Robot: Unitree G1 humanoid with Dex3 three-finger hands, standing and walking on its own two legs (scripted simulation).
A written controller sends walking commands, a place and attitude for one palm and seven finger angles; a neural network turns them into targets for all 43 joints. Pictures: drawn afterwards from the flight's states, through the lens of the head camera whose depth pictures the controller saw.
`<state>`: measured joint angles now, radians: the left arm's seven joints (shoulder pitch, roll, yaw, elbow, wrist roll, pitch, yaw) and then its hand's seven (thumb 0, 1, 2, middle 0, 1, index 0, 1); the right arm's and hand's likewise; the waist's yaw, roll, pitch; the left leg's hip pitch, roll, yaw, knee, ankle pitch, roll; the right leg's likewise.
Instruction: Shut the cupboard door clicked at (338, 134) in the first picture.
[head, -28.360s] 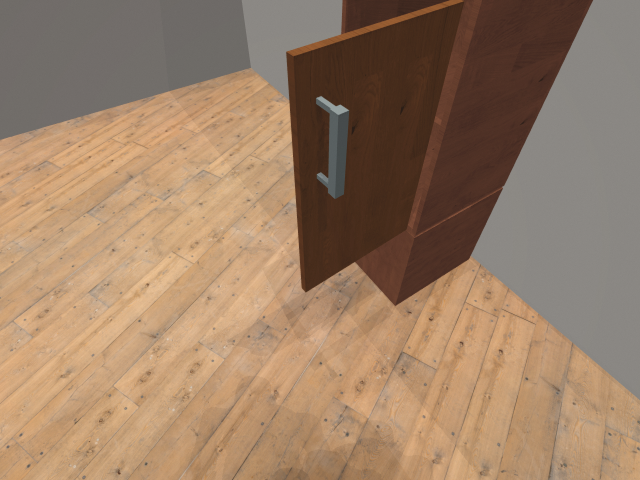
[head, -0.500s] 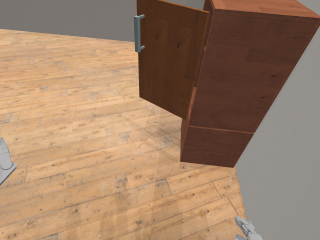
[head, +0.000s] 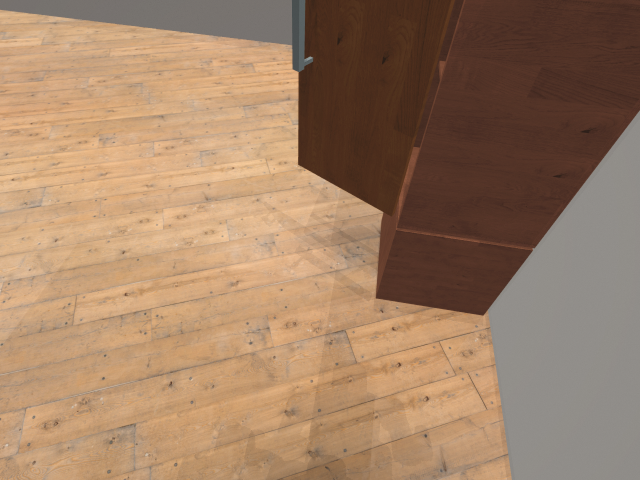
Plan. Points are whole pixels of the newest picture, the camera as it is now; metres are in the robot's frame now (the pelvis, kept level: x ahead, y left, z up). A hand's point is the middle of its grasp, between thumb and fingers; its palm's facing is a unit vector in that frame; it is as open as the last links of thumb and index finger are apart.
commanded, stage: let the arm hang, fingers relaxed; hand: left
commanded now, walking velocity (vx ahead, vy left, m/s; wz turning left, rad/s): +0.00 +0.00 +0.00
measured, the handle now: (304, 30) +1.02 +0.08 +0.09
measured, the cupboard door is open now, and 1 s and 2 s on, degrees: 61 61 61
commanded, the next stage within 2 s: look to check the result in 0.78 s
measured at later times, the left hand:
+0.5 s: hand out of the picture -0.02 +0.19 -0.17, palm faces +0.02 -0.98 -0.20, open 7.4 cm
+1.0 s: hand out of the picture -0.02 +0.20 -0.17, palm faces +0.01 -0.98 -0.21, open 7.4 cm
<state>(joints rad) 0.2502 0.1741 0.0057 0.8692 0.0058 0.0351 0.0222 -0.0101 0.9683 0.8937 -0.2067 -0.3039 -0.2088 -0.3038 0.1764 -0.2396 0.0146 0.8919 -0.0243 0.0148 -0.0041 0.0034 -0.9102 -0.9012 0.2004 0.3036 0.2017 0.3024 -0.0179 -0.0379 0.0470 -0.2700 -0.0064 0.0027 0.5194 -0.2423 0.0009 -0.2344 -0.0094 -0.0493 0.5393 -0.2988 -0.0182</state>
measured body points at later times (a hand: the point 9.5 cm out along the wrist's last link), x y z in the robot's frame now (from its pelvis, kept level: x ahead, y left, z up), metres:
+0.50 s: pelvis -0.01 +0.01 +0.01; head -0.02 +0.01 +0.46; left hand -0.02 +0.24 -0.15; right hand -0.04 -0.20 -0.16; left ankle +0.02 +0.12 -0.73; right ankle -0.01 -0.11 -0.73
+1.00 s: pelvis -0.01 +0.01 +0.01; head -0.01 +0.01 +0.46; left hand -0.02 +0.25 -0.15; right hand -0.03 -0.22 -0.15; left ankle +0.02 +0.12 -0.73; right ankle -0.01 -0.11 -0.73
